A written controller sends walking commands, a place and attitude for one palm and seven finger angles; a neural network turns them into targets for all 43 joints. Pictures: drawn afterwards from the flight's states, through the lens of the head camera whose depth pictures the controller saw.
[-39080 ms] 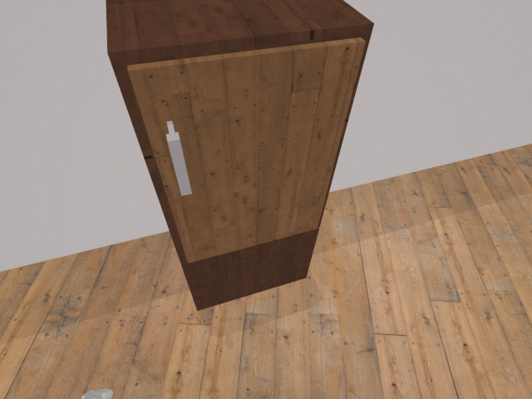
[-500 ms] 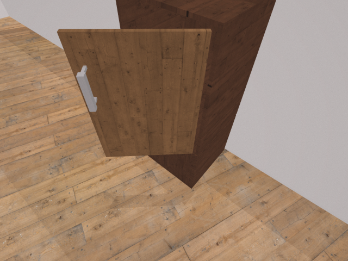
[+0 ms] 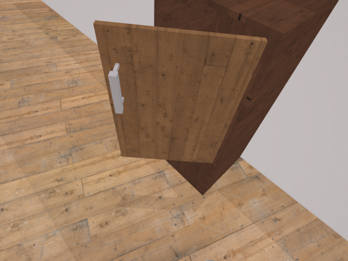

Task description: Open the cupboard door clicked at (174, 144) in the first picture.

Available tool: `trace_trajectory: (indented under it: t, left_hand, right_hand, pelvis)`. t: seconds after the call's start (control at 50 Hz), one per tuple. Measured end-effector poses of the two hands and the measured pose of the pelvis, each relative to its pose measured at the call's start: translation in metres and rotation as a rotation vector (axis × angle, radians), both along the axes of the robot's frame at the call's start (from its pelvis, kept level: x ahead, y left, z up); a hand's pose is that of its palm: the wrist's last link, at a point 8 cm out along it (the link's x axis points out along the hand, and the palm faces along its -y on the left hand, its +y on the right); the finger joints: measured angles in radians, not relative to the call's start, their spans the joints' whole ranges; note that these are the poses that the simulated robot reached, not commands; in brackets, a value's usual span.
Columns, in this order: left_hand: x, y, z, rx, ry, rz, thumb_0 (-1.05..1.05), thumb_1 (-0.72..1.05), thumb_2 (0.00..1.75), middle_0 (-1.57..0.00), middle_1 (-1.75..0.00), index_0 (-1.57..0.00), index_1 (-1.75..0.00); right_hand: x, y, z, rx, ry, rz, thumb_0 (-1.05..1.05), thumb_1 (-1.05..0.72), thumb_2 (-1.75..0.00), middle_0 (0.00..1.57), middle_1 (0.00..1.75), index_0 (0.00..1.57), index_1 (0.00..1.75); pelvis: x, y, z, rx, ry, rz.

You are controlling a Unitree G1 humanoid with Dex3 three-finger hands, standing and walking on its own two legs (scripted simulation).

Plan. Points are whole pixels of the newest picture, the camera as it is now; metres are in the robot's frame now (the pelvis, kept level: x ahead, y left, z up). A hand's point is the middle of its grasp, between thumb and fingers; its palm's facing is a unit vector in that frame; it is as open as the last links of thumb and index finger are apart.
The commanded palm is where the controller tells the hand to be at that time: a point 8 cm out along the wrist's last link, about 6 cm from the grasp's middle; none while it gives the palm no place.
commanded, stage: come to a stop and stand still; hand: left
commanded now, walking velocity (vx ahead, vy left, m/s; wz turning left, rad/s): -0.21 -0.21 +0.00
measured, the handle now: (118, 89) +0.53 +0.21 +0.06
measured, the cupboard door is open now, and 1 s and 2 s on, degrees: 44 44 44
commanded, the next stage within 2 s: look again from close up in 1.76 s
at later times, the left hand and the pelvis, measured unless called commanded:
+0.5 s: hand out of the picture +0.08 +0.15 -0.16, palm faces -0.04 -0.97 -0.25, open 7.4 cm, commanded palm none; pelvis -0.01 -0.04 -0.01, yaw -1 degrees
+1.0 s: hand out of the picture -0.03 +0.09 -0.16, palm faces +0.02 -0.98 -0.21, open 7.4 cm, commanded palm none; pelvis -0.02 -0.09 +0.01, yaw +1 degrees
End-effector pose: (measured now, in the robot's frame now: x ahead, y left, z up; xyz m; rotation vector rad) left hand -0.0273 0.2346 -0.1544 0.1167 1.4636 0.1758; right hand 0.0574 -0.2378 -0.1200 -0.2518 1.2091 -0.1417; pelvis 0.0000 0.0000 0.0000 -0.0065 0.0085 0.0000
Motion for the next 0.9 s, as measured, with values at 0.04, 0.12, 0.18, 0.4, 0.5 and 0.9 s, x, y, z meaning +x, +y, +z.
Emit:
trace_trajectory:
  t: [0.04, 0.12, 0.18, 0.4, 0.5, 0.9]
  left_hand:
    - [0.025, 0.004, 0.005, 0.005, -0.056, -0.008, 0.01, 0.91, 0.89, -0.2, -0.3, -0.19, -0.3]
    - [0.065, 0.005, 0.013, 0.005, -0.14, -0.027, 0.0, 0.91, 0.89, -0.2, -0.3, -0.19, -0.3]
    - [0.085, 0.002, 0.016, 0.002, -0.173, -0.043, 0.0, 0.91, 0.89, -0.2, -0.3, -0.19, -0.3]
    - [0.114, -0.025, 0.025, 0.023, -0.247, -0.105, 0.0, 0.91, 0.89, -0.2, -0.3, -0.19, -0.3]
    - [0.1, -0.041, 0.023, 0.067, -0.265, -0.146, 0.0, 0.91, 0.89, -0.2, -0.3, -0.2, -0.3]
    - [0.008, -0.092, 0.026, 0.05, -0.141, -0.067, 0.0, 0.92, 0.89, -0.2, -0.3, -0.2, -0.3]
  right_hand:
    - [0.003, 0.011, 0.003, 0.01, 0.012, 0.004, 0.01, -0.91, -0.9, 0.2, 0.29, 0.19, 0.3]
    - [0.004, 0.016, 0.005, 0.006, 0.033, -0.014, 0.01, -0.94, -0.9, 0.2, 0.3, 0.2, 0.3]
    - [0.001, 0.016, 0.005, 0.006, 0.045, -0.033, 0.01, -0.94, -0.9, 0.21, 0.3, 0.2, 0.3]
    - [-0.044, -0.008, -0.008, 0.05, 0.115, -0.103, 0.01, -0.91, -0.9, 0.21, 0.3, 0.2, 0.3]
    - [-0.054, -0.03, -0.03, 0.088, 0.076, -0.125, 0.01, -0.91, -0.9, 0.2, 0.3, 0.2, 0.3]
    - [-0.094, -0.07, -0.029, 0.12, 0.159, -0.076, 0.01, -0.91, -0.9, 0.2, 0.29, 0.19, 0.3]
  pelvis:
    - [0.003, 0.003, 0.006, -0.002, 0.004, 0.005]
    - [0.008, 0.008, 0.011, -0.006, 0.007, 0.012]
    - [0.009, 0.007, 0.012, -0.011, 0.007, 0.015]
    - [-0.004, -0.016, 0.009, -0.01, 0.024, 0.003]
    - [-0.013, -0.036, -0.005, 0.021, 0.018, -0.025]
    - [-0.028, -0.085, 0.004, 0.024, -0.042, 0.017]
